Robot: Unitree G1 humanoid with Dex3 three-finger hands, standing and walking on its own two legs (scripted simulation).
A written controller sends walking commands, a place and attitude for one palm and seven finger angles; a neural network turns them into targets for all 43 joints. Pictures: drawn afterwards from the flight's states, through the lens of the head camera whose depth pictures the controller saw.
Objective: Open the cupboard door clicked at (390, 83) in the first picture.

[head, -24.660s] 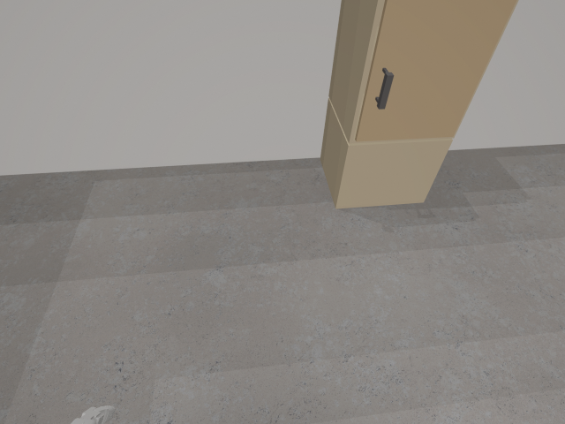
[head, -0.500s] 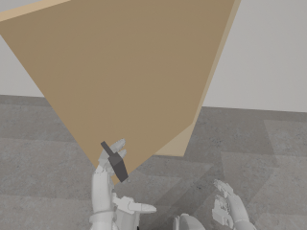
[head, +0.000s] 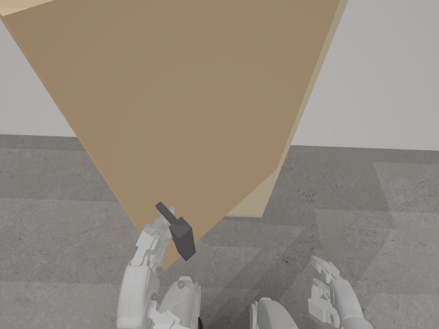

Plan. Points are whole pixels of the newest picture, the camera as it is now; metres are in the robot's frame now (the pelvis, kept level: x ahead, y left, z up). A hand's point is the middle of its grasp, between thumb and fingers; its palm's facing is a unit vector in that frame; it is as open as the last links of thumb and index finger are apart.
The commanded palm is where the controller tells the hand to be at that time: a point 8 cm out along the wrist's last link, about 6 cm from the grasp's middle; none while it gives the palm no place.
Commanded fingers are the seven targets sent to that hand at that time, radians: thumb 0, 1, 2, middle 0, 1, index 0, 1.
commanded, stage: slide the hand sideways off the handle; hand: left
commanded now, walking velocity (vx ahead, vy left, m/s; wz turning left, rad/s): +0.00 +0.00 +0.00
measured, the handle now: (175, 231) +0.28 +0.10 +0.04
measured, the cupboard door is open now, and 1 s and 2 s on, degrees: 46 45 45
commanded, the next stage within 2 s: draw the hand back to the body in 0.62 s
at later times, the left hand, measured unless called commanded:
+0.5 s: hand (154, 310) +0.16 +0.11 +0.04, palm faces +0.01 -1.00 -0.02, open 16.0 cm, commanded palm +0.12 +0.18 +0.04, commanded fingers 0.00 -0.50 0.30 -0.15 -0.30 -0.15 -0.30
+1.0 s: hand (96, 304) +0.16 +0.16 +0.11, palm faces +0.06 -1.00 -0.05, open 16.3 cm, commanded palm +0.12 +0.22 +0.11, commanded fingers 0.00 -0.50 0.30 -0.15 -0.30 -0.15 -0.30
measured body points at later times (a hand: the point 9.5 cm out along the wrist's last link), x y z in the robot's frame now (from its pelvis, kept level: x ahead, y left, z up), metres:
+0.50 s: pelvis +0.00 -0.03 -0.01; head +0.07 -0.02 +0.43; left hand +0.15 +0.16 +0.04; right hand +0.21 -0.24 -0.09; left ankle +0.07 +0.09 -0.60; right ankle -0.01 -0.11 -0.60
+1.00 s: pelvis -0.01 -0.01 +0.02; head +0.04 -0.01 +0.47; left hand +0.15 +0.22 +0.11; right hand +0.19 -0.22 -0.05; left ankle +0.06 +0.09 -0.60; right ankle -0.01 -0.11 -0.60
